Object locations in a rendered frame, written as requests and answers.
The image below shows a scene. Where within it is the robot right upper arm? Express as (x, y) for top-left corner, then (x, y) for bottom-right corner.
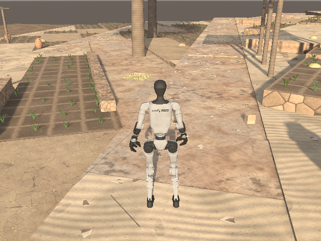
(171, 101), (184, 129)

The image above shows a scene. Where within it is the robot left upper arm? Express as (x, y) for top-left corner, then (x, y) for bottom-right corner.
(136, 101), (150, 130)

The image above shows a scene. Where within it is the robot left thigh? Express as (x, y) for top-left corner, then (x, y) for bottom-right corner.
(143, 140), (154, 176)

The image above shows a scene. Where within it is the right robot hand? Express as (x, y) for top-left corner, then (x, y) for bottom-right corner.
(176, 136), (188, 146)

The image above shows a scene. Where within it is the robot left forearm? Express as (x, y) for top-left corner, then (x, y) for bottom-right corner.
(131, 122), (141, 142)

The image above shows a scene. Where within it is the robot thigh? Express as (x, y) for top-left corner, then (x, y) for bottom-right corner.
(143, 140), (154, 176)
(168, 140), (178, 176)

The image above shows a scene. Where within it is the left robot hand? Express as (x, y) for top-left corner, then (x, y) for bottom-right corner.
(129, 140), (141, 152)

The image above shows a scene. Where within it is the robot right thigh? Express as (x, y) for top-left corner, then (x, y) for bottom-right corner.
(168, 140), (178, 176)

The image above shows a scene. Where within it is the robot right forearm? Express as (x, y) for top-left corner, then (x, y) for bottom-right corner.
(179, 122), (187, 138)

